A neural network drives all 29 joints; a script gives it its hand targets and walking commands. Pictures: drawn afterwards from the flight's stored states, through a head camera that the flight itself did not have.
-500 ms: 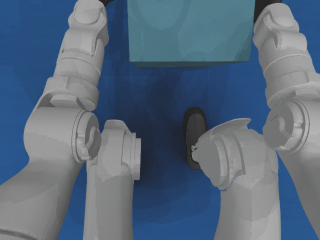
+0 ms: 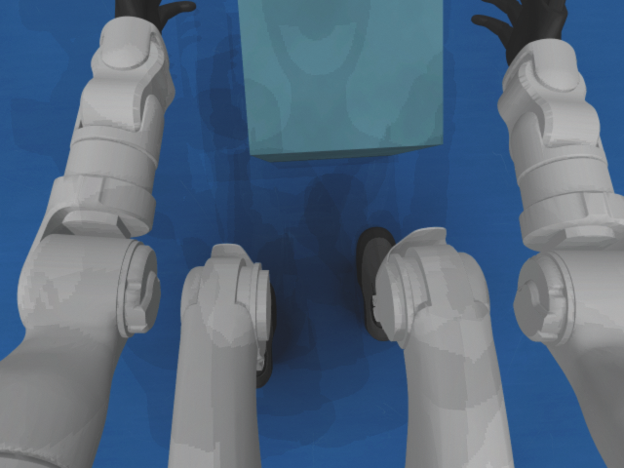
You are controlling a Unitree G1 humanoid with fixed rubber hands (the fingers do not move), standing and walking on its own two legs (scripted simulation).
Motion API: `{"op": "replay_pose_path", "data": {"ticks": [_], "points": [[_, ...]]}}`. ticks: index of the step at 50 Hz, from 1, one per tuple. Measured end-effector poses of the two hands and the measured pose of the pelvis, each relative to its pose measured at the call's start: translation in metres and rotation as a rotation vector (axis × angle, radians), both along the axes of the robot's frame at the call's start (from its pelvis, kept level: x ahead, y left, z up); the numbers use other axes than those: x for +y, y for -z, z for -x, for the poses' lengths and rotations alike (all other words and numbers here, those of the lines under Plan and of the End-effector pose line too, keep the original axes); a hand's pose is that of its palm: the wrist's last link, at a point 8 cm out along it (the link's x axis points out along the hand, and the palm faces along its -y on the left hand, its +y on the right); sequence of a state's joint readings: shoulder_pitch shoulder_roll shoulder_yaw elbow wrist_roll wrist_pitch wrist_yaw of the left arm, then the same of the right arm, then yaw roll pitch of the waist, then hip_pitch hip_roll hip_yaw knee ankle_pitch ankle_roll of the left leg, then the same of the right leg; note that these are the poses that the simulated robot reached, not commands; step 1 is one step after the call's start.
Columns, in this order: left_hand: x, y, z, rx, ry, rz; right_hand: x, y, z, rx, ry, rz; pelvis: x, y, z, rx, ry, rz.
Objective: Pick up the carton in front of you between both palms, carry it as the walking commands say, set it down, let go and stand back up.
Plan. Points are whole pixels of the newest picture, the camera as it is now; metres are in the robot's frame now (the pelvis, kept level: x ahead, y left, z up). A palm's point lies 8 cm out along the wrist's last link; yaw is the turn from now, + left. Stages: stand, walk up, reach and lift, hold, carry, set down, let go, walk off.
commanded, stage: set down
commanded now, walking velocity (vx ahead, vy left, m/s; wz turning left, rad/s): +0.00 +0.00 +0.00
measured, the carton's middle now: (333, 81) +0.52 -0.06 -0.28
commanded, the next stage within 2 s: let go in 0.78 s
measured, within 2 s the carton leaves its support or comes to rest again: neither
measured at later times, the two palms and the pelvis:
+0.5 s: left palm out of the picture +0.56 +0.15 +0.03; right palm out of the picture +0.50 -0.25 +0.03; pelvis +0.02 -0.01 +0.13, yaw +0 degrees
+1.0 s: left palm out of the picture +0.52 +0.16 +0.16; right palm out of the picture +0.47 -0.25 +0.16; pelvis +0.06 -0.01 +0.27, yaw +0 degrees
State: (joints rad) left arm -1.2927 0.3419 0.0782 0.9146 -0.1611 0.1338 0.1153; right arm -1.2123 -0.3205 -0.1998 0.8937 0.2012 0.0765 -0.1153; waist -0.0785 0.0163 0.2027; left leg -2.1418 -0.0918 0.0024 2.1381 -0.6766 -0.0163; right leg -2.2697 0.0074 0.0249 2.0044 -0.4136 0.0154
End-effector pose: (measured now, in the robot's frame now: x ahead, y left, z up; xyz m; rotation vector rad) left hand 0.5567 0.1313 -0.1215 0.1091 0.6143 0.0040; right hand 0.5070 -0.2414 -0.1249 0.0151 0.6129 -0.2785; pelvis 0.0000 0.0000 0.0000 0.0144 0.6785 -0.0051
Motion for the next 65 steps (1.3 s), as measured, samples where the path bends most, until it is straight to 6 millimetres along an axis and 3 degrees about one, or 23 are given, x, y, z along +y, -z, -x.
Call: {"op": "replay_pose_path", "data": {"ticks": [8,22,34,43,49,56,65], "points": [[0.0,-0.059,-0.001,0.02,-0.01,0.01,-0.006,-0.057,0.005,0.011,0.003,-0.001,-0.004,-0.042,-0.005,0.061,0.006,-0.019],[0.014,-0.133,-0.001,-0.001,-0.006,0.004,-0.008,-0.135,0.003,-0.008,-0.015,0.014,-0.008,-0.115,-0.015,0.125,0.014,-0.022],[0.015,-0.211,-0.002,-0.001,0.012,0.012,-0.011,-0.209,0.006,-0.004,-0.021,0.011,-0.008,-0.182,-0.03,0.121,0.02,-0.021],[0.018,-0.257,0.003,0.015,0.013,-0.002,-0.01,-0.255,0.008,0.014,-0.046,0.021,-0.011,-0.23,-0.044,0.092,0.021,-0.02],[0.026,-0.28,0.031,0.05,-0.001,-0.064,-0.01,-0.278,0.03,0.072,-0.126,0.064,-0.014,-0.26,-0.059,0.051,0.02,-0.017],[0.039,-0.313,0.085,0.095,-0.022,-0.089,-0.016,-0.315,0.073,0.137,-0.197,0.098,-0.019,-0.296,-0.079,-0.056,0.022,-0.013],[0.05,-0.358,0.137,0.104,-0.011,-0.075,-0.023,-0.362,0.132,0.167,-0.196,0.095,-0.021,-0.329,-0.101,-0.219,0.024,0.001]]}}
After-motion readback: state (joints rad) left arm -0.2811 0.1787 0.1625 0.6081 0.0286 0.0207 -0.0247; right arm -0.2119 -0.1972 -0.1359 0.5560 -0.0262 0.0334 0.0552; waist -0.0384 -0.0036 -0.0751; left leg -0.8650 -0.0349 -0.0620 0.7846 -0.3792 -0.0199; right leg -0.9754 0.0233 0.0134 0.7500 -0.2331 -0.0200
